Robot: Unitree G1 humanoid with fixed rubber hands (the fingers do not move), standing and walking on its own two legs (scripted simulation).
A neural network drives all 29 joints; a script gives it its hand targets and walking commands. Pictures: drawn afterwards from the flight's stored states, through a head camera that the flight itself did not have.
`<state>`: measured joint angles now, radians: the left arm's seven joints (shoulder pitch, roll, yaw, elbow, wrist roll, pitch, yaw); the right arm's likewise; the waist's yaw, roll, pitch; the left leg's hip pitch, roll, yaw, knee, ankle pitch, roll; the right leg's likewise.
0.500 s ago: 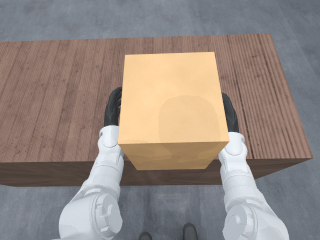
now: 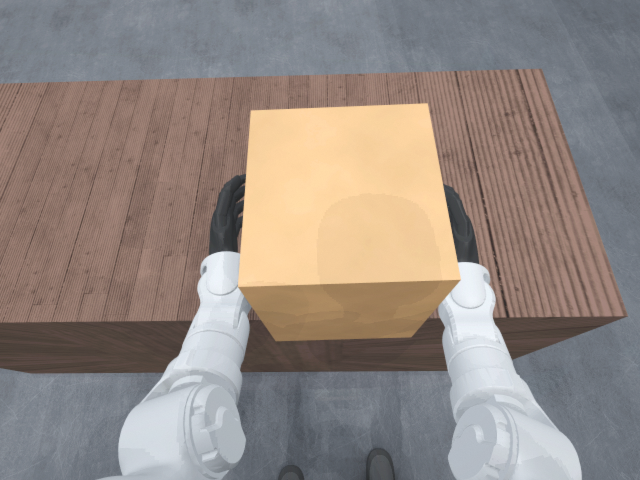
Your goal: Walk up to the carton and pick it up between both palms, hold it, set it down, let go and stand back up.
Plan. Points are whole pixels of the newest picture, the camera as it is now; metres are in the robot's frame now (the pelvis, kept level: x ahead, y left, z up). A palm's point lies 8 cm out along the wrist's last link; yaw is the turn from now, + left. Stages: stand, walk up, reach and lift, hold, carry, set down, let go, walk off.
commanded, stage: reach and lift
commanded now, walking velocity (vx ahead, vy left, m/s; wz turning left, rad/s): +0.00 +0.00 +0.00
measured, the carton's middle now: (341, 238) +0.42 -0.04 -0.03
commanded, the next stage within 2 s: none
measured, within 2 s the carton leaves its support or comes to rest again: leaves its support in 0.62 s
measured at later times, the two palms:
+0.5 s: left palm (222, 259) +0.41 +0.11 -0.02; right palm (458, 270) +0.36 -0.17 -0.02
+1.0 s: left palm (189, 240) +0.39 +0.12 +0.08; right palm (475, 239) +0.36 -0.17 +0.07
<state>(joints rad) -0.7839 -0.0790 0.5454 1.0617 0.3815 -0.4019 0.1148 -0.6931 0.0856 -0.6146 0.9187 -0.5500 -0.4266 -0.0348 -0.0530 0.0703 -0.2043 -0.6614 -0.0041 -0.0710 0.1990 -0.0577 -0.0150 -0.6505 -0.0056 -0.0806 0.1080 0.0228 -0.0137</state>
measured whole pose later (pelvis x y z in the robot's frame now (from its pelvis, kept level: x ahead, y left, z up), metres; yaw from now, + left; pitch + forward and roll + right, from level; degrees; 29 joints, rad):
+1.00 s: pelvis -0.02 +0.00 +0.00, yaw +1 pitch +14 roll -2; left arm -0.73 0.03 0.14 1.11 -0.06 -0.21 0.17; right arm -0.58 -0.05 -0.09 0.83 -0.01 -0.08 -0.16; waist -0.05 0.07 -0.25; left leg -0.51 0.01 -0.12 0.47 -0.21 -0.03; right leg -0.48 0.02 -0.10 0.35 -0.12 -0.02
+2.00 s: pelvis -0.01 +0.01 +0.01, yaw +2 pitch +0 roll -2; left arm -0.41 -0.05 0.11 0.09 0.17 0.45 0.11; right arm -0.32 -0.02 0.00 0.23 0.11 0.23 -0.20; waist -0.09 -0.03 0.01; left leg -0.16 0.00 -0.11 0.34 -0.18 -0.01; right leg -0.08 0.02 -0.09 0.13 -0.05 0.00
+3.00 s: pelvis -0.02 +0.00 +0.01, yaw +2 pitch -4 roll -2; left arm -0.51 -0.05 0.16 -0.02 0.26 0.66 0.03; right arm -0.41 -0.02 -0.01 0.19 0.13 0.34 -0.21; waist -0.11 -0.05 0.07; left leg -0.08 0.00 -0.10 0.31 -0.17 -0.01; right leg -0.01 0.01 -0.09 0.13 -0.05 -0.01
